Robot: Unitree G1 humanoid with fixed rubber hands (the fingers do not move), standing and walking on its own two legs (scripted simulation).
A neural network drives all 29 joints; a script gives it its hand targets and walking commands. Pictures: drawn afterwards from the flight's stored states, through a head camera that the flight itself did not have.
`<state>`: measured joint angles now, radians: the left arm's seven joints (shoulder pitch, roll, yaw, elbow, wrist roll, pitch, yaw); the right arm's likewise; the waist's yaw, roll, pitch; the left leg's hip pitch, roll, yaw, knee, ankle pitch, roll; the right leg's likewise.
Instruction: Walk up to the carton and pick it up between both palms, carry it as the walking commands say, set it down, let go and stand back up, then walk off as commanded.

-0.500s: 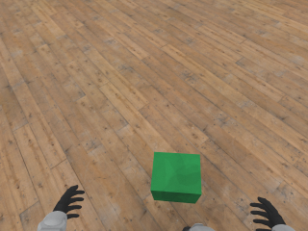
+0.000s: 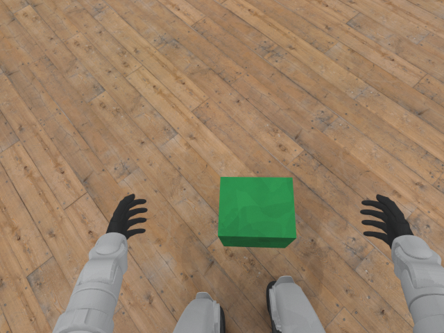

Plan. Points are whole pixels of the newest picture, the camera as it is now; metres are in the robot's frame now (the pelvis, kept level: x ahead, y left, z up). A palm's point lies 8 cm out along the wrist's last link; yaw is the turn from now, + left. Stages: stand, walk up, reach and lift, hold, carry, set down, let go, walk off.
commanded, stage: reach and lift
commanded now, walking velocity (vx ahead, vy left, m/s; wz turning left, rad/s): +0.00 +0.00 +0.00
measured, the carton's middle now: (255, 215) +0.45 -0.07 -0.57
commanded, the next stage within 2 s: none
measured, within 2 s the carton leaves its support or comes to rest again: neither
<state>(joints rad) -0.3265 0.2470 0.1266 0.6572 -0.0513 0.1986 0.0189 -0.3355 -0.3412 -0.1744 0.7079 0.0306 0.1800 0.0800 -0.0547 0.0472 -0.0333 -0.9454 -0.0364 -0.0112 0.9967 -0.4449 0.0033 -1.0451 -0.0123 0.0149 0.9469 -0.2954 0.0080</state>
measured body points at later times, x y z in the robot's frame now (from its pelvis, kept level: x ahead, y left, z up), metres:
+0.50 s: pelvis -0.03 -0.04 -0.04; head +0.24 -0.04 +0.32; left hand +0.47 +0.17 -0.13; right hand +0.44 -0.28 -0.14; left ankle +0.01 +0.11 -0.67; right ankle +0.08 -0.12 -0.67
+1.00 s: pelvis -0.03 +0.01 -0.11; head +0.29 +0.00 +0.21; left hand +0.50 +0.15 -0.24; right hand +0.46 -0.28 -0.23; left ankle +0.01 +0.11 -0.67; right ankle +0.08 -0.13 -0.67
